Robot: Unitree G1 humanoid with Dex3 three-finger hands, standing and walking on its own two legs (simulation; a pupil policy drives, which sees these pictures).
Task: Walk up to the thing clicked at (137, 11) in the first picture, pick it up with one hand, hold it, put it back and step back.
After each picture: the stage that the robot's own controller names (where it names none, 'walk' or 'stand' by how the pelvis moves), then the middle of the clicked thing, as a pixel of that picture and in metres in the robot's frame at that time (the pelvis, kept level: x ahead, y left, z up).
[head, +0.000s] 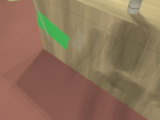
stand; out of the picture +0.91 -0.28 +0.12
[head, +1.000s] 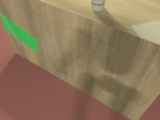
rise first; out of the picture +0.84 -0.02 +0.15
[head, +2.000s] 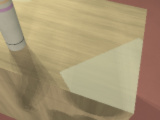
stand; (6, 18) +0.51 +0.30 +0.15
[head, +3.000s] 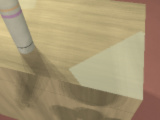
walk; (16, 23) +0.53 +0.28 +0.14
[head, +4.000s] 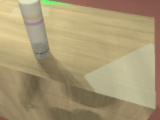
stand; (36, 30) +0.53 +0.21 +0.12
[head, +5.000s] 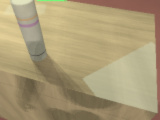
stand; (31, 32) +0.51 +0.21 +0.12
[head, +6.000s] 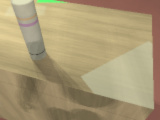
stand; (31, 31) +0.52 +0.22 +0.12
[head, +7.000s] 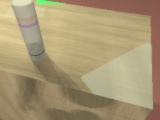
stand; (31, 32) +0.52 +0.22 +0.12
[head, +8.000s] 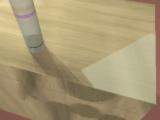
rise first; (28, 23) +0.53 +0.22 +0.12
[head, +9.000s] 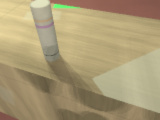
go down; (46, 33) +0.53 +0.20 +0.12
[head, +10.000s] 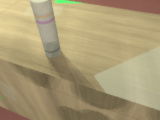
go down; (47, 29) +0.53 +0.20 +0.13
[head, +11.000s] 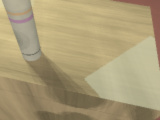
go down; (24, 28) +0.49 +0.18 +0.14
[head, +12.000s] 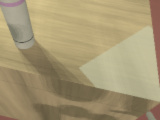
close in; (16, 13) +0.51 +0.19 +0.16
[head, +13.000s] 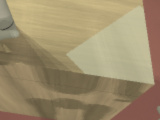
close; out of the picture +0.53 +0.21 +0.19
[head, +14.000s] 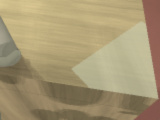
lift; out of the picture +0.44 +0.23 +0.18
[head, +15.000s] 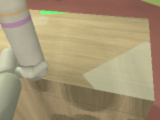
lift; (22, 37) +0.34 +0.16 +0.27
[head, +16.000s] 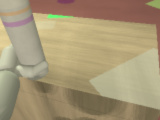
hold; (24, 36) +0.33 +0.17 +0.28
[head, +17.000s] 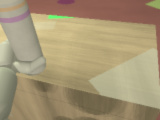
hold; (21, 32) +0.33 +0.17 +0.29
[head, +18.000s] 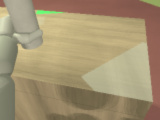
crouch; (19, 5) +0.43 +0.17 +0.31
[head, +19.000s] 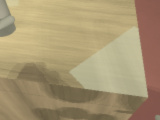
lower; out of the picture +0.52 +0.22 +0.26
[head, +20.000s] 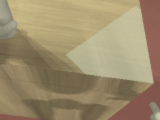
lower; out of the picture +0.53 +0.20 +0.19
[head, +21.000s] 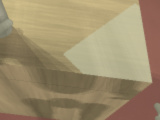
lower; out of the picture +0.53 +0.21 +0.19
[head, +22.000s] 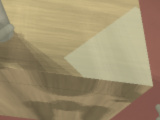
lower; out of the picture +0.52 +0.21 +0.18
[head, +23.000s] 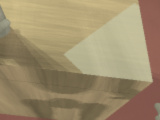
lower; out of the picture +0.53 +0.22 +0.19
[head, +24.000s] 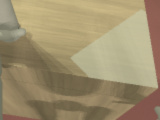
open; out of the picture +0.51 +0.20 +0.18
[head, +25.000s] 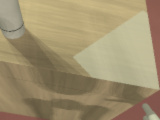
sink last; out of the picture +0.52 +0.19 +0.18
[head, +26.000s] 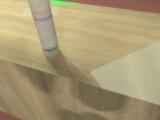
sink last; (45, 27) +0.53 +0.21 +0.16
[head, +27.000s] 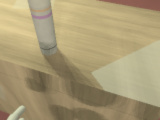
stand; (44, 24) +0.52 +0.19 +0.14
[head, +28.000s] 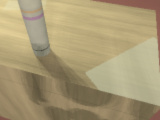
stand; (35, 25) +0.51 +0.20 +0.14
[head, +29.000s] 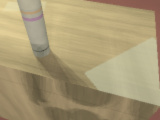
stand; (35, 26) +0.52 +0.20 +0.14
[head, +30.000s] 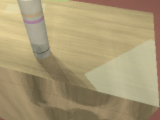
stand; (36, 29) +0.52 +0.20 +0.13
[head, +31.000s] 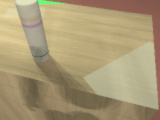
stand; (34, 33) +0.51 +0.20 +0.13
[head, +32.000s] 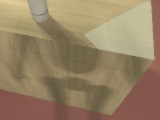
walk; out of the picture +0.64 +0.20 +0.14
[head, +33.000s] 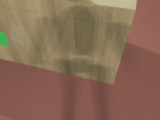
walk; out of the picture +0.99 +0.21 +0.14
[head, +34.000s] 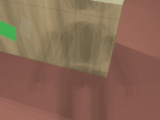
stand; out of the picture +1.23 +0.20 +0.14
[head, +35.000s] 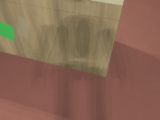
stand; out of the picture +1.21 +0.20 +0.12
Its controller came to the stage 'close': yes
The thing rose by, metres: 0.20
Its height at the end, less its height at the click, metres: +0.00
